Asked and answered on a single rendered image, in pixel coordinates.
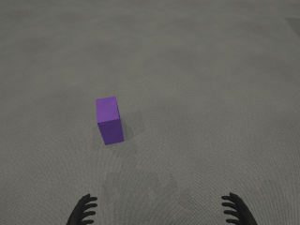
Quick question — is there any robot right hand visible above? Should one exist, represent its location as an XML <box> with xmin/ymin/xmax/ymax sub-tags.
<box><xmin>221</xmin><ymin>192</ymin><xmax>258</xmax><ymax>225</ymax></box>

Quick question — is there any robot left hand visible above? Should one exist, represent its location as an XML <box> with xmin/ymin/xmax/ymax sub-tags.
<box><xmin>66</xmin><ymin>193</ymin><xmax>98</xmax><ymax>225</ymax></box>

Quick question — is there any carton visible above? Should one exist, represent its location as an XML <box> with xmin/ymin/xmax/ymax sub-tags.
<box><xmin>96</xmin><ymin>96</ymin><xmax>124</xmax><ymax>145</ymax></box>

